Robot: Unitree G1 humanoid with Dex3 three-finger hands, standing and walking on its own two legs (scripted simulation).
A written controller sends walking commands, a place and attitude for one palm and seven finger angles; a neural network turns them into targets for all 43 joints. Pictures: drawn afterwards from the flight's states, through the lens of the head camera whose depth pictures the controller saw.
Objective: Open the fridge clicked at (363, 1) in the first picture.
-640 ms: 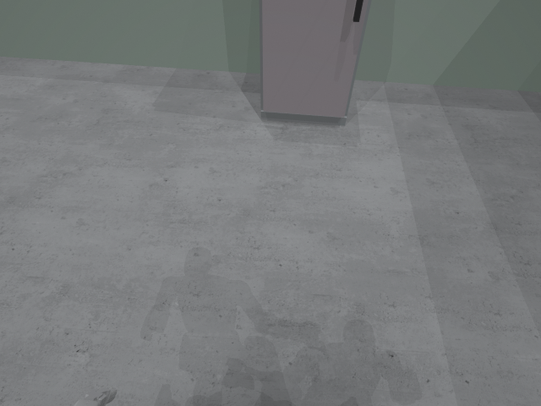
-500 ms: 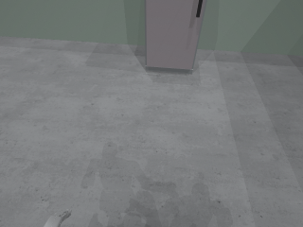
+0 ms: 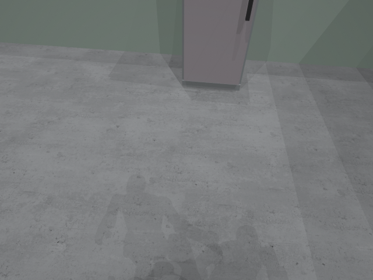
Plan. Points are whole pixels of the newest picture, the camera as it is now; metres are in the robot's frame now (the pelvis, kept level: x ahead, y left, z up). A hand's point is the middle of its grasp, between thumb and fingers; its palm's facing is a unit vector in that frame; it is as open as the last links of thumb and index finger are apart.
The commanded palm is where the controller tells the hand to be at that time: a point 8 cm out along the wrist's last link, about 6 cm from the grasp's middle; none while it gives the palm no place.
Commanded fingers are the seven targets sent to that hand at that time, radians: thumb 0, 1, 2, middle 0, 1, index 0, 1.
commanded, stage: stand and wait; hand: right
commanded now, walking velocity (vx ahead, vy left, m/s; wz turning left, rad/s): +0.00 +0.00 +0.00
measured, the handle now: out of the picture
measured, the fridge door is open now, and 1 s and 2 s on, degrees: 0 0 0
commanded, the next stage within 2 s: look at it before walking up in 0.40 s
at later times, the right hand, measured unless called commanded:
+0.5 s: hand out of the picture +0.07 -0.23 -0.15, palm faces -0.04 +0.94 -0.33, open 7.4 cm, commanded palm none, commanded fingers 0.00 -0.90 -0.90 0.20 0.30 0.20 0.30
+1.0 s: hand out of the picture +0.08 -0.24 -0.15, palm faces -0.03 +0.94 -0.33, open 7.4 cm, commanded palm none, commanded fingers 0.00 -0.90 -0.90 0.20 0.30 0.20 0.30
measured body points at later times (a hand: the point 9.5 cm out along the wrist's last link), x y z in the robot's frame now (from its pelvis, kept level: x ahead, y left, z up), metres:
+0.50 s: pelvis -0.01 +0.01 +0.00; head -0.01 +0.01 +0.45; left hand +0.06 +0.30 -0.13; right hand +0.07 -0.28 -0.13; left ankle +0.00 +0.13 -0.74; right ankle -0.01 -0.11 -0.74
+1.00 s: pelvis +0.00 +0.01 +0.00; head +0.00 +0.01 +0.45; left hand +0.08 +0.31 -0.13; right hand +0.08 -0.29 -0.13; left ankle +0.00 +0.13 -0.74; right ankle -0.01 -0.11 -0.74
